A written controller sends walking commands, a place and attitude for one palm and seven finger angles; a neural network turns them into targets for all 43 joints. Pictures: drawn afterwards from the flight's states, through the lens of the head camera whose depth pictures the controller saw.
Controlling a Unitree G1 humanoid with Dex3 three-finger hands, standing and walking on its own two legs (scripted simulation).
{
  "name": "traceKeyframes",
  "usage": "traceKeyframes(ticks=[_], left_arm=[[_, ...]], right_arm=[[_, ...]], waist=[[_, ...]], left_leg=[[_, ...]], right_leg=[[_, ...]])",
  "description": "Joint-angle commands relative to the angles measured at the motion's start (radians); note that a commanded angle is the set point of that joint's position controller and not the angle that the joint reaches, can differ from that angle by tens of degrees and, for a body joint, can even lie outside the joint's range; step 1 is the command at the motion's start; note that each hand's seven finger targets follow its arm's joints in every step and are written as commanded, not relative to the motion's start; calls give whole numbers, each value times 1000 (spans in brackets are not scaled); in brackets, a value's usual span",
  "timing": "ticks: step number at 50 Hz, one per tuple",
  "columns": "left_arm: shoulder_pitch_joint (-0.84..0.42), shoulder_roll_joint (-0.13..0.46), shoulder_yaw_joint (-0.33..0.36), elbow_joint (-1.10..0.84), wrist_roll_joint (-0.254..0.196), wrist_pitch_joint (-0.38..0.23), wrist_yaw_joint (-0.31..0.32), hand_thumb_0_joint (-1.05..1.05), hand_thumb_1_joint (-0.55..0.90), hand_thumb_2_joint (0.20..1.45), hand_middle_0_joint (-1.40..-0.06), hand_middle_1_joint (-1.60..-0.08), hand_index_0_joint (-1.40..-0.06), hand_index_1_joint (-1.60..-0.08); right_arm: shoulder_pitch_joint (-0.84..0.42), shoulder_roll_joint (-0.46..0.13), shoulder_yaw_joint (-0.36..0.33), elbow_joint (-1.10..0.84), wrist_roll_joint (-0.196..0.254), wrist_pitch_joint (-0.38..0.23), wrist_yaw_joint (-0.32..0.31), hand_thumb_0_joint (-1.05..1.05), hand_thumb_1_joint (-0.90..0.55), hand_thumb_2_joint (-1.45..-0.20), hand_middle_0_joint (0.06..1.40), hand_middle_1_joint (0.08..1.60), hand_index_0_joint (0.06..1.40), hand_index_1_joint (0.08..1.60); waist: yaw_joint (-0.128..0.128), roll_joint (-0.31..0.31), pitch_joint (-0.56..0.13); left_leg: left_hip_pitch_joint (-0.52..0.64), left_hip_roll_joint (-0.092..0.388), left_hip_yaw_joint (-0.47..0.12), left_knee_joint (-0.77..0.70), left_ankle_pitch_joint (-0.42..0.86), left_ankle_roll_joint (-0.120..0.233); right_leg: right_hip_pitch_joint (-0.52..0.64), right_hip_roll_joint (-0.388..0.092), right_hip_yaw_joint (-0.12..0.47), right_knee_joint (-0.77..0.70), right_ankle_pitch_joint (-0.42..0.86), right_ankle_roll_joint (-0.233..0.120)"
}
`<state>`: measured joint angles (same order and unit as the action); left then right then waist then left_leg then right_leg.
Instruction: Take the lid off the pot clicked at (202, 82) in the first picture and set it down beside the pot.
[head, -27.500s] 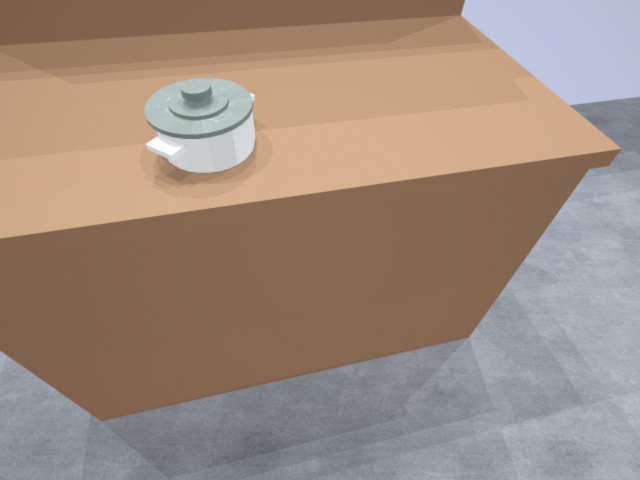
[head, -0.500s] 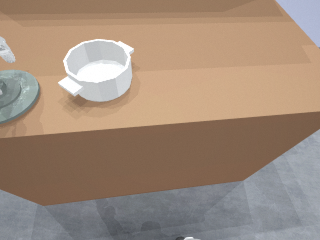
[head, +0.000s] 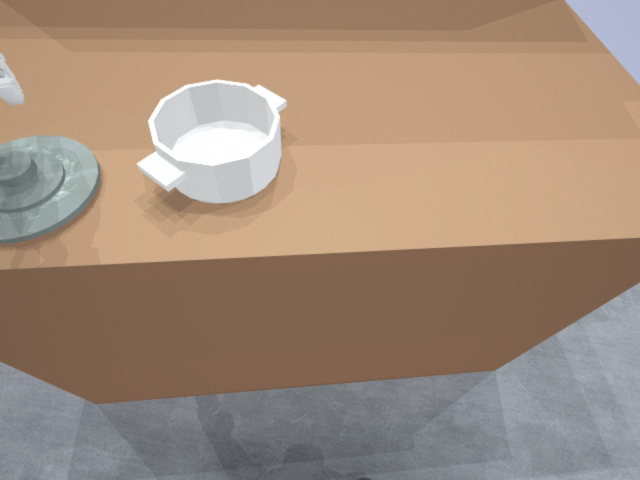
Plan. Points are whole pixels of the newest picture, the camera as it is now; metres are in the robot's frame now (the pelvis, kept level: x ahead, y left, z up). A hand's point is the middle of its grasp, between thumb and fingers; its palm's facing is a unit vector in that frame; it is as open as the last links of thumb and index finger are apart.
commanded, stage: raise the empty hand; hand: left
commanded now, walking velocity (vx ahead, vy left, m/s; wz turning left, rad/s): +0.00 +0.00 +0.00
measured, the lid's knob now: (12, 169) +0.47 +0.35 +0.11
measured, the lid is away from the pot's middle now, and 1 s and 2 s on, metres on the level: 0.24 0.24 0.24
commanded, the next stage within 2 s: draw the hand back to the body in 0.88 s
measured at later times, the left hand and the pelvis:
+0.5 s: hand out of the picture +0.48 +0.35 +0.23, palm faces -0.28 -0.13 -0.95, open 11.1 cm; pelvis +0.01 +0.00 +0.01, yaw +0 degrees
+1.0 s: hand out of the picture +0.47 +0.35 +0.28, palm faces -0.21 -0.12 -0.97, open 11.1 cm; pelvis +0.01 -0.01 +0.01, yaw +0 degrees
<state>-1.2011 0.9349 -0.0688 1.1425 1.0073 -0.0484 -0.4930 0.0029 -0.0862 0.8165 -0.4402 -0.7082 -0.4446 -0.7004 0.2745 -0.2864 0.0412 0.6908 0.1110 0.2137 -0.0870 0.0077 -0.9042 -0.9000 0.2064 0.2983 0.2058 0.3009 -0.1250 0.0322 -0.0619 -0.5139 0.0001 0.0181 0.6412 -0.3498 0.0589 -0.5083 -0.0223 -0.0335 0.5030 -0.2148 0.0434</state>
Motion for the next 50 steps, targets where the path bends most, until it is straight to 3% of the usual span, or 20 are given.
traceKeyframes(ticks=[1,4,7,9,13,15,18,20,22,25,26,29,34,37,39,41,42,44,47,50], left_arm=[[-544,303,79,-238,-7,-10,48,0,-97,823,-431,-704,-431,-704],[-470,307,70,-104,-8,13,37,0,-97,823,-431,-704,-431,-704],[-516,257,11,-119,8,32,37,0,-97,823,-431,-704,-431,-704],[-528,267,20,-136,13,41,36,0,-97,823,-431,-704,-431,-704],[-585,322,71,-236,20,35,35,0,-97,823,-431,-704,-431,-704],[-552,318,75,-216,10,35,27,0,-97,823,-431,-704,-431,-704],[-483,304,46,-71,12,62,18,0,-97,823,-431,-704,-431,-704],[-545,248,-11,-121,8,71,13,0,-97,823,-431,-704,-431,-704],[-628,253,-14,-168,22,81,18,0,-97,823,-431,-704,-431,-704],[-637,305,32,-217,27,75,18,0,-97,823,-431,-704,-431,-704],[-671,320,42,-232,37,75,18,0,-97,823,-431,-704,-431,-704],[-617,304,28,-142,37,90,10,0,-97,823,-431,-704,-431,-704],[-630,273,-1,-137,38,113,0,0,-97,823,-431,-704,-431,-704],[-653,281,-5,-142,46,122,-3,0,-97,823,-431,-704,-431,-704],[-672,340,35,-187,54,123,-1,0,-97,823,-431,-704,-431,-704],[-683,302,10,-205,53,127,-4,0,-97,823,-431,-704,-431,-704],[-662,288,8,-182,51,130,-5,0,-97,823,-431,-704,-431,-704],[-592,282,6,-131,49,136,-9,0,-97,823,-431,-704,-431,-704],[-620,258,-17,-155,47,142,-10,0,-97,823,-431,-704,-431,-704],[-646,254,-11,-246,34,142,-10,0,-97,823,-431,-704,-431,-704]], right_arm=[[104,-176,-55,-49,-14,-32,-17,0,-900,-900,200,300,200,300],[101,-186,-45,-40,-6,-23,-14,0,-900,-900,200,300,200,300],[91,-185,-45,-41,-3,-17,-9,0,-900,-900,200,300,200,300],[99,-186,-49,-42,-6,-19,-4,0,-900,-900,200,300,200,300],[103,-178,-53,-56,-14,-28,-2,0,-900,-900,200,300,200,300],[101,-180,-52,-53,-10,-29,-1,0,-900,-900,200,300,200,300],[102,-187,-44,-45,-5,-19,-1,0,-900,-900,200,300,200,300],[86,-190,-45,-45,1,-17,2,0,-900,-900,200,300,200,300],[96,-188,-48,-41,-3,-23,7,0,-900,-900,200,300,200,300],[98,-186,-46,-48,-6,-38,4,0,-900,-900,200,300,200,300],[103,-185,-47,-44,-12,-40,6,0,-900,-900,200,300,200,300],[104,-182,-45,-43,-12,-42,7,0,-900,-900,200,300,200,300],[93,-184,-44,-43,-9,-36,16,0,-900,-900,200,300,200,300],[86,-185,-42,-46,-10,-33,18,0,-900,-900,200,300,200,300],[80,-184,-42,-56,-14,-33,18,0,-900,-900,200,300,200,300],[76,-180,-44,-56,-13,-34,20,0,-900,-900,200,300,200,300],[81,-178,-46,-56,-13,-35,22,0,-900,-900,200,300,200,300],[81,-181,-44,-55,-13,-31,24,0,-900,-900,200,300,200,300],[68,-180,-44,-58,-11,-24,25,0,-900,-900,200,300,200,300],[57,-178,-49,-70,-9,-29,29,0,-900,-900,200,300,200,300]], waist=[[-10,198,-493],[-11,75,-352],[-14,126,-340],[-13,132,-358],[0,201,-486],[3,177,-467],[-11,33,-330],[-12,99,-323],[-18,171,-356],[-5,198,-440],[-5,186,-475],[-7,123,-407],[-8,119,-365],[-7,114,-373],[5,115,-416],[3,129,-445],[2,142,-419],[1,86,-369],[-4,86,-370],[4,144,-408]], left_leg=[[389,-2,-60,-38,683,-19],[232,-10,-29,-72,502,1],[236,-7,-27,-80,523,-3],[264,-5,-35,-82,542,-3],[380,-4,-55,-64,707,-12],[382,-3,-53,-65,750,-14],[227,-8,-17,-97,519,6],[248,-6,-15,-114,524,2],[318,1,-39,-109,578,-5],[391,-1,-50,-95,693,-11],[399,1,-56,-94,691,-13],[332,-6,-37,-104,631,-1],[329,1,-36,-116,659,-6],[321,0,-30,-119,652,-2],[322,-5,-26,-125,646,3],[360,-1,-34,-119,705,-2],[365,1,-37,-114,734,-4],[327,0,-24,-120,673,-1],[325,0,-21,-127,657,1],[384,-3,-34,-123,726,-2]], right_leg=[[124,78,-34,-8,241,-64],[166,73,-31,-23,224,-63],[158,70,-31,-24,231,-69],[158,72,-31,-30,223,-69],[182,72,-27,-26,277,-67],[190,74,-34,-29,292,-68],[211,69,-30,-45,250,-58],[204,64,-33,-53,243,-68],[159,68,-31,-59,219,-70],[186,71,-33,-55,256,-72],[195,70,-29,-51,255,-65],[216,66,-27,-59,264,-61],[208,63,-30,-66,275,-63],[228,60,-25,-66,285,-62],[275,55,-17,-64,307,-61],[265,56,-19,-59,316,-60],[242,56,-25,-60,316,-63],[245,57,-25,-66,305,-59],[244,52,-26,-68,305,-59],[241,54,-29,-71,314,-67]])
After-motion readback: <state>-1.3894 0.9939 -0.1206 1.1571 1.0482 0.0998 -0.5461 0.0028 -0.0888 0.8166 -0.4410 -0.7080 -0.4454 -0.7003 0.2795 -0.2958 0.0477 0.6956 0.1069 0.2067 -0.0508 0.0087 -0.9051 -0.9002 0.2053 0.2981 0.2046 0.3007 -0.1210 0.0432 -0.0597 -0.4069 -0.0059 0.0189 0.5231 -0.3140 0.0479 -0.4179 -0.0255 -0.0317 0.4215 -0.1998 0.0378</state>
